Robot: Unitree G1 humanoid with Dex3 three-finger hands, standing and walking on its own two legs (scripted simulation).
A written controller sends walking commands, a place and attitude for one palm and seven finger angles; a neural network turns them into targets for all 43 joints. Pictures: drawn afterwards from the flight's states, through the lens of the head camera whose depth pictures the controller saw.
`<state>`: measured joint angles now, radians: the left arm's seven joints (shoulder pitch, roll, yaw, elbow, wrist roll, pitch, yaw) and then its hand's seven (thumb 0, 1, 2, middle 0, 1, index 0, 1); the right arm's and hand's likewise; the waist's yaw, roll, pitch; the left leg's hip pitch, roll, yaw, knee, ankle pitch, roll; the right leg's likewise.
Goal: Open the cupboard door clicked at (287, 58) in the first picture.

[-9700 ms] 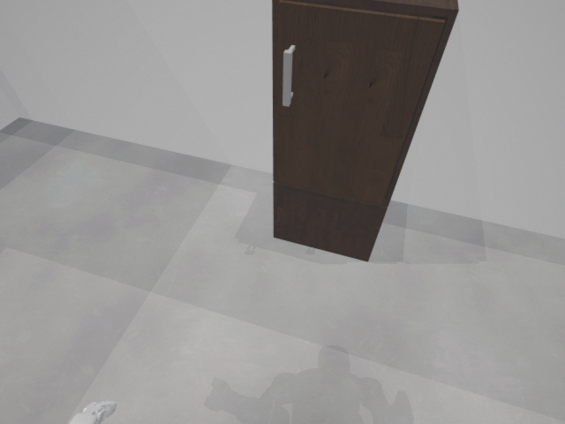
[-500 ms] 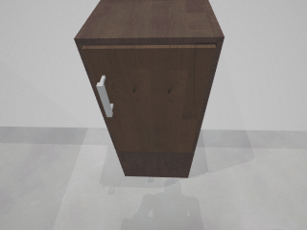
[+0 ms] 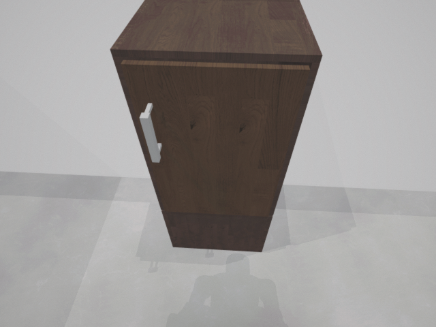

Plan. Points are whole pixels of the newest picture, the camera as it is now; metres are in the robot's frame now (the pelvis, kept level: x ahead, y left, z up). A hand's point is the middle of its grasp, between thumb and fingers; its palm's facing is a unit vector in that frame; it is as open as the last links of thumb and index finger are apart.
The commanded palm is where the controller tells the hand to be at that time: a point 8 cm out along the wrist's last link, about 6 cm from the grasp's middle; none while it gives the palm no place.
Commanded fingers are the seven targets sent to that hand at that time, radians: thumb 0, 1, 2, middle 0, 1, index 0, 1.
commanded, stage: look again from close up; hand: left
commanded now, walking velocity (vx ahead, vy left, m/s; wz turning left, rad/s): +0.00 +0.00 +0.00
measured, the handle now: (152, 134) +0.53 +0.20 +0.03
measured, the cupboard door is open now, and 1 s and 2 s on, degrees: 0 0 0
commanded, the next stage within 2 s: raise the hand with hooked fingers in 0.44 s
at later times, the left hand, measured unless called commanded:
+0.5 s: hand out of the picture +0.01 +0.19 -0.17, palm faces +0.02 -0.98 -0.21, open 7.3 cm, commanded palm none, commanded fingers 0.00 0.90 0.90 -0.20 -0.30 -0.20 -0.30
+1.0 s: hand (108, 323) +0.14 +0.21 -0.07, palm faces +0.07 -1.00 +0.03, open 8.8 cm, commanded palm +0.14 +0.27 -0.04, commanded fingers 0.00 0.34 0.66 -0.24 -0.66 -0.24 -0.66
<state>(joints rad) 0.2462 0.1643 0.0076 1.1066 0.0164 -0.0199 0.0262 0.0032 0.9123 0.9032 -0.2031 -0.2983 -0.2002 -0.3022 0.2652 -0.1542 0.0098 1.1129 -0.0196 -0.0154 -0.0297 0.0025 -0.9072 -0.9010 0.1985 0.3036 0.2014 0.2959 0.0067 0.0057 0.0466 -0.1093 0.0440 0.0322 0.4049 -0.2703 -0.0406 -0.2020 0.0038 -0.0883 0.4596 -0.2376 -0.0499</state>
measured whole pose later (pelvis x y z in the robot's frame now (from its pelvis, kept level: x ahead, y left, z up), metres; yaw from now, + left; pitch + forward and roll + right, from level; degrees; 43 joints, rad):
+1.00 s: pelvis -0.03 +0.02 -0.08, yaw +1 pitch +11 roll +0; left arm 0.46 0.17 0.16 0.16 -0.25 -0.50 -0.31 0.01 0.57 0.76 -0.23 -0.52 -0.23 -0.52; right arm 0.14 -0.28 -0.08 0.46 0.01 -0.24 -0.01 0.01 -0.90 -0.90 0.20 0.30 0.20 0.30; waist 0.03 -0.07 -0.09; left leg -0.73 0.02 0.02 1.07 -0.54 0.00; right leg -0.79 -0.05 -0.08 1.06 -0.46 -0.02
